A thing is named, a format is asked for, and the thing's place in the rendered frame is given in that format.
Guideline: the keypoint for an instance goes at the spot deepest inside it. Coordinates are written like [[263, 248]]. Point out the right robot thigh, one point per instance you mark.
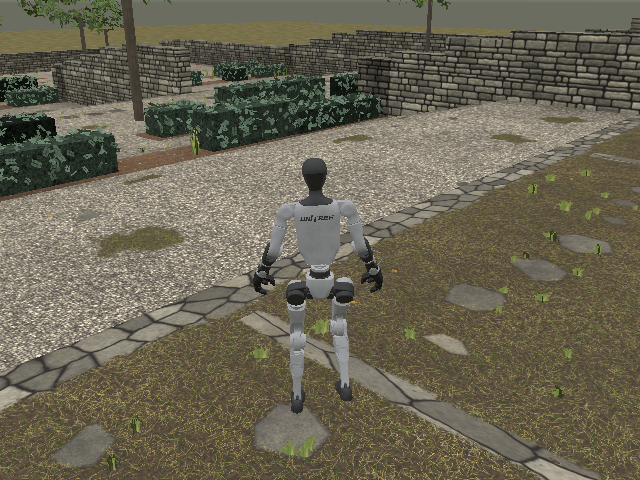
[[343, 295]]

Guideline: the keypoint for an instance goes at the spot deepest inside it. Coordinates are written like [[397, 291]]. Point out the left robot upper arm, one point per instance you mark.
[[285, 212]]

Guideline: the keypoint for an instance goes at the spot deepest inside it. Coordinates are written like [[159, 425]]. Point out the left robot hand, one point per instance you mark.
[[258, 280]]

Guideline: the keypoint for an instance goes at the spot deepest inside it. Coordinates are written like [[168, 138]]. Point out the robot left forearm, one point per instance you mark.
[[265, 263]]

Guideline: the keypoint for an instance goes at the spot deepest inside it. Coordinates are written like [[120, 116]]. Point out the robot right shin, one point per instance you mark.
[[341, 349]]

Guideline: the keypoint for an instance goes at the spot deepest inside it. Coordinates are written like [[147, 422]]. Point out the robot right forearm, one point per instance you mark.
[[368, 260]]

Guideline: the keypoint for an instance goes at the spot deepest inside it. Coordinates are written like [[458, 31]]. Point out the right robot hand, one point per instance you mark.
[[378, 278]]

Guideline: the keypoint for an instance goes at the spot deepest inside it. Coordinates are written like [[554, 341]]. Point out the right robot upper arm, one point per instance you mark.
[[348, 209]]

